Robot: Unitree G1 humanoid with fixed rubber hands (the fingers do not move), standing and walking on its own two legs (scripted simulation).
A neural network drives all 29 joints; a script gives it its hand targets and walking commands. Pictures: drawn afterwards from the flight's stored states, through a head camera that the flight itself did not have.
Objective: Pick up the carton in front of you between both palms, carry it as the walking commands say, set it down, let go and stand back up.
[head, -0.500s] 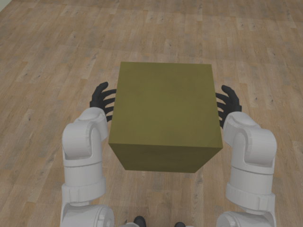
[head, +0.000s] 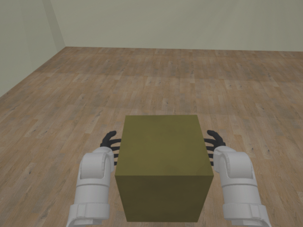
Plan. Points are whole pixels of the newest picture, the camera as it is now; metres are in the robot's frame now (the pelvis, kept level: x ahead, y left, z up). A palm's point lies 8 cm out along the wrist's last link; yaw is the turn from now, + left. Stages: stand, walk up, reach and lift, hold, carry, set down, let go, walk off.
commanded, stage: carry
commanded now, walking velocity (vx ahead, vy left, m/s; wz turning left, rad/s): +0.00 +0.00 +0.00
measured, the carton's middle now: (161, 168) +0.32 +0.00 +0.00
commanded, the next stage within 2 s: hold in 1.18 s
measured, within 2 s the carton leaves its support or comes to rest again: neither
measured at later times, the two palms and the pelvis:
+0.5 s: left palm (106, 181) +0.25 +0.15 +0.04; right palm (223, 182) +0.25 -0.15 +0.04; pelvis -0.03 +0.00 +0.00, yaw +0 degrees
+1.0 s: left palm (101, 187) +0.24 +0.15 +0.05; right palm (222, 187) +0.24 -0.14 +0.05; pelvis -0.05 +0.00 +0.00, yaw +0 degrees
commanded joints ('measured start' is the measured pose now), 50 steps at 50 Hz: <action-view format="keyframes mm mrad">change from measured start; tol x2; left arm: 1 -595 -1059 -623 -103 -365 -73 -275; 10 -366 -971 -565 -74 -205 -206 -290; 17 -275 -956 -475 17 -117 -327 -298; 23 -296 -999 -498 20 -127 -395 -307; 26 -314 -1002 -541 -17 -153 -385 -302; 32 -261 -961 -506 13 -126 -353 -295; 50 -268 -963 -536 -28 -143 -354 -289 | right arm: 1 -578 1064 616 -111 353 -80 264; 11 -350 969 566 -82 189 -235 283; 18 -274 966 474 18 119 -353 296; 22 -291 995 487 19 124 -401 302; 27 -310 998 542 -31 155 -386 295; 32 -256 964 501 6 126 -362 290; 40 -280 974 506 -3 134 -367 290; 50 -263 967 521 -28 142 -365 285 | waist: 1 1 -17 -270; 6 -1 -15 -271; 17 -4 -4 -196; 50 -2 1 -205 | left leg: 1 137 104 -92 -36 267 19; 6 131 106 -92 -40 262 19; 15 88 110 -101 -74 169 20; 24 83 106 -108 -93 124 22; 50 58 108 -116 -119 94 25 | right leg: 1 60 -141 111 -75 394 -18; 6 59 -137 109 -77 379 -19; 15 6 -136 116 -114 244 -23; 26 -15 -130 121 -142 154 -25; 40 -37 -125 119 -148 115 -20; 50 -29 -122 115 -142 122 -18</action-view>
